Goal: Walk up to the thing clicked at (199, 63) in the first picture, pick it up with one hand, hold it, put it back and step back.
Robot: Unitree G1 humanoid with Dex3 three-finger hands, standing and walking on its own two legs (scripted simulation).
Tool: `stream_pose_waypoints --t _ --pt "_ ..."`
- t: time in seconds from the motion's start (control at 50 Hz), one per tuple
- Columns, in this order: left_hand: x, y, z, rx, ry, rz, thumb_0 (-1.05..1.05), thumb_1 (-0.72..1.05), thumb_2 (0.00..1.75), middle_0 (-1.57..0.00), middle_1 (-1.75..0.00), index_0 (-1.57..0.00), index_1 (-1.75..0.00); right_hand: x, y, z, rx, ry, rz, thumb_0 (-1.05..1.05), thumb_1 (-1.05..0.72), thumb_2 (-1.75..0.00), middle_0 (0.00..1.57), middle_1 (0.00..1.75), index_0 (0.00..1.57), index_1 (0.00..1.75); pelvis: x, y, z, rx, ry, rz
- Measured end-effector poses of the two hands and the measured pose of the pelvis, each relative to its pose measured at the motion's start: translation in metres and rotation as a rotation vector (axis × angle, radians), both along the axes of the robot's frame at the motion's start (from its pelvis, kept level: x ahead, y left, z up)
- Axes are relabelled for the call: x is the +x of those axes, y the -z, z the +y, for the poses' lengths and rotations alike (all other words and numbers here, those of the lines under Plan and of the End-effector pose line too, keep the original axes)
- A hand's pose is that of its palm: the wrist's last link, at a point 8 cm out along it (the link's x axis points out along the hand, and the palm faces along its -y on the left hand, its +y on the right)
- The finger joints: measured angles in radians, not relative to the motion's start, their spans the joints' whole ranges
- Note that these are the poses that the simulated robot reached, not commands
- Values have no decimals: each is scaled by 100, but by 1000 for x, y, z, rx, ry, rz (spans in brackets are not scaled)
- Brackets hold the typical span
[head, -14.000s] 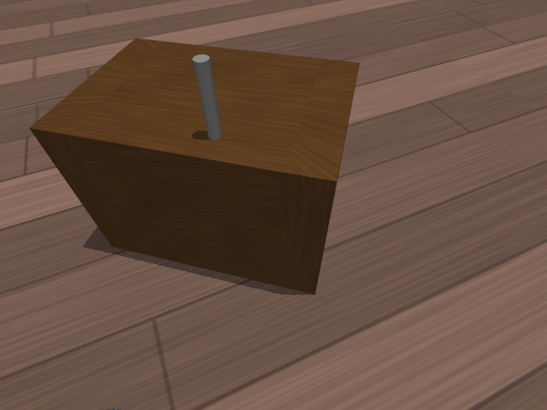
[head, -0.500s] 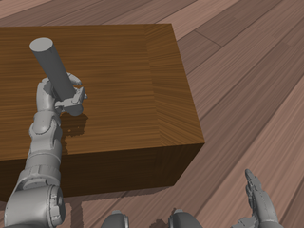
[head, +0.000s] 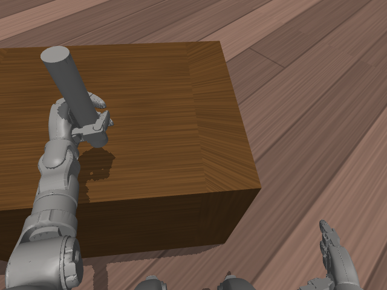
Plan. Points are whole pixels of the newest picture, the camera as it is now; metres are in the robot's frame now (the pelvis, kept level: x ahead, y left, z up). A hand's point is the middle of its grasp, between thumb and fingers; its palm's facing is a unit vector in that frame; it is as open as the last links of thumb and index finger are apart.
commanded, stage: lift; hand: left
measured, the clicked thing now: (81, 106) +0.44 +0.20 +0.13
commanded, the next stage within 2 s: hold in 1.02 s
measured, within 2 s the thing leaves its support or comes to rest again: neither
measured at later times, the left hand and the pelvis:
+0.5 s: hand (82, 114) +0.39 +0.18 +0.16, palm faces +0.09 -1.00 -0.01, open 5.1 cm; pelvis +0.01 +0.00 +0.02, yaw +1 degrees
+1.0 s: hand (68, 118) +0.34 +0.17 +0.21, palm faces +0.10 -0.99 -0.02, open 5.1 cm; pelvis +0.00 -0.01 +0.04, yaw +1 degrees
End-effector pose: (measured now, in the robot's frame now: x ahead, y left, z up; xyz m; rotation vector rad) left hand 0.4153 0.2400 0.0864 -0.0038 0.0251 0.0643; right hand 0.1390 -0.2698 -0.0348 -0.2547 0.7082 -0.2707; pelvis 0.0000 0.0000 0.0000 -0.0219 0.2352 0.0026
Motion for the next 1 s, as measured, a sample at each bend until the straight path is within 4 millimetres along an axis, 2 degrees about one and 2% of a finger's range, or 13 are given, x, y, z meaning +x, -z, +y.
stream_pose_waypoints --t 0.16,0.36,0.5,0.74,1.0 --pt "-12 -18 -4 6 11 -25 -2 14 120 -104 -115 -105 -118 5 -3 -4 4 23 -13 -1 54 -5 6 5 5 5 5 -7 1 3 1 -32" --pt "-34 -56 -9 22 -2 -71 -2 15 119 -104 -115 -105 -117 15 2 4 59 35 -24 -1 55 -4 6 5 5 5 11 -16 0 8 -3 -91" --pt "-52 -75 -9 23 -29 -72 -2 15 119 -104 -115 -105 -118 19 0 7 80 24 -46 -1 56 -4 6 5 5 5 11 -21 -2 14 -9 -129" --pt "-80 -100 -14 34 -40 -67 -2 15 119 -104 -115 -105 -118 16 -3 11 94 5 -79 -1 56 -4 6 5 5 5 5 -29 -7 22 -17 -189" --pt "-101 -121 -15 29 -40 -68 -2 15 120 -104 -115 -105 -118 12 -8 10 92 -6 -110 -1 55 -4 6 5 5 5 -2 -37 -8 25 -22 -228"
